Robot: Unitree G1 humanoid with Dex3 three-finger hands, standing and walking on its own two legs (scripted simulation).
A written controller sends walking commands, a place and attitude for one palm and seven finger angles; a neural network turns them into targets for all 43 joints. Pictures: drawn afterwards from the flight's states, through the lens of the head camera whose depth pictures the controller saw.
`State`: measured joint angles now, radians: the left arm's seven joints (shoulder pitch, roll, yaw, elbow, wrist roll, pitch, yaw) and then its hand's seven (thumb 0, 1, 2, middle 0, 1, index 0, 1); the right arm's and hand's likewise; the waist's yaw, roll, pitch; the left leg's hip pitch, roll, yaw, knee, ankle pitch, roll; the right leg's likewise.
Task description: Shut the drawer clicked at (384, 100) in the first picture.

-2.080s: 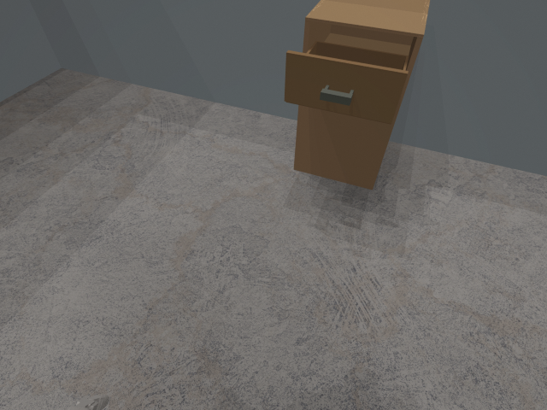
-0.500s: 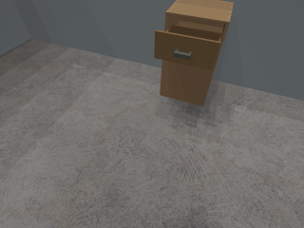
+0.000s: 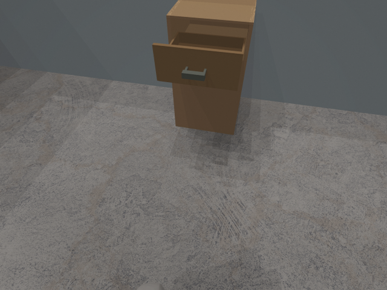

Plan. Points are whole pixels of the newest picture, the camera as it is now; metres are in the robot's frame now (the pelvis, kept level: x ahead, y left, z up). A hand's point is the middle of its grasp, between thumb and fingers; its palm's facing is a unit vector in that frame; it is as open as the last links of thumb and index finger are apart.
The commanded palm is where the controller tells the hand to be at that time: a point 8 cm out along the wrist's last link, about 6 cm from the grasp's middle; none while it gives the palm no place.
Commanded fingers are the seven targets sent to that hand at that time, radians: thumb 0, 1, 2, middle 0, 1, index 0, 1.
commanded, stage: walk to a spot facing it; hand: left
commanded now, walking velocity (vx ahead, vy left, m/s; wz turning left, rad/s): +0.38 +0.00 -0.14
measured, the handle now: (194, 72) +0.97 +0.09 -0.08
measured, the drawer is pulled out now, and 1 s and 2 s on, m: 0.30 0.30 0.30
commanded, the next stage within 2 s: take the last steps up to it in 0.56 s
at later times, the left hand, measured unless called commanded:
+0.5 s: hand (121, 249) +0.24 +0.22 -0.18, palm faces -0.04 -0.99 -0.15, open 7.4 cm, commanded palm none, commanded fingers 0.00 0.90 0.90 -0.20 -0.30 -0.20 -0.30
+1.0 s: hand (181, 160) +0.54 +0.10 -0.17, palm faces -0.27 -0.95 -0.14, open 7.4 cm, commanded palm none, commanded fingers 0.00 0.90 0.90 -0.20 -0.30 -0.20 -0.30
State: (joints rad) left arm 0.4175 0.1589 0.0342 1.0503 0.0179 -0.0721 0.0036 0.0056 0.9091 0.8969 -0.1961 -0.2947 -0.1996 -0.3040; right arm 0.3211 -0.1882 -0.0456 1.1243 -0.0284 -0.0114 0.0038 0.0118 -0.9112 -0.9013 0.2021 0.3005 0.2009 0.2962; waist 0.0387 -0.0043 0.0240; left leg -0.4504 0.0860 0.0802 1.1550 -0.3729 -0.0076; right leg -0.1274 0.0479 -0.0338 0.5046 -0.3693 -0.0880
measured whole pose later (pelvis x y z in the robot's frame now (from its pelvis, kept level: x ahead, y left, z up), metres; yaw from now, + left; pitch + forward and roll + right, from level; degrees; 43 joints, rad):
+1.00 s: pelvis +0.40 -0.02 -0.01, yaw -14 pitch -1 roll -1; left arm 0.12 0.12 0.04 0.99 0.02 -0.06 -0.01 0.01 0.91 0.90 -0.19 -0.29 -0.20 -0.30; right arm 0.48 -0.08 -0.03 1.18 -0.01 -0.03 -0.01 0.01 -0.91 -0.90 0.20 0.30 0.20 0.30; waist -0.06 0.01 0.07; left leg -0.27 0.09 0.13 1.05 -0.49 0.02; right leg -0.30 -0.01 -0.18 0.60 -0.27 -0.07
